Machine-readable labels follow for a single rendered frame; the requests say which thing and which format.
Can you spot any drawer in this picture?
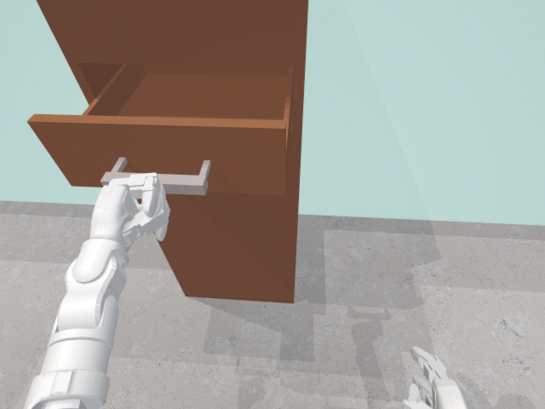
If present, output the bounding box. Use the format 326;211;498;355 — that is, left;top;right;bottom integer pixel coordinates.
26;64;294;195

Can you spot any handle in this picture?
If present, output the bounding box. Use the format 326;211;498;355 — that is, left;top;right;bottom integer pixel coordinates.
100;157;211;195

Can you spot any robot right hand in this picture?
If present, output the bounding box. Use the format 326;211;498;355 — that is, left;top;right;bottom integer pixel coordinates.
403;346;468;409

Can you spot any robot left hand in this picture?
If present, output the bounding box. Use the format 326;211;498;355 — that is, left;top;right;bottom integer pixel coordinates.
90;173;170;253

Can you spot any cabinet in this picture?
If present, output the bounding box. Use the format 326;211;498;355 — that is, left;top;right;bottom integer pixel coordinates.
37;0;308;303

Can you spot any robot left forearm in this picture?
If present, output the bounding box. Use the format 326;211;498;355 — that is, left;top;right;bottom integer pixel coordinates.
24;238;129;409

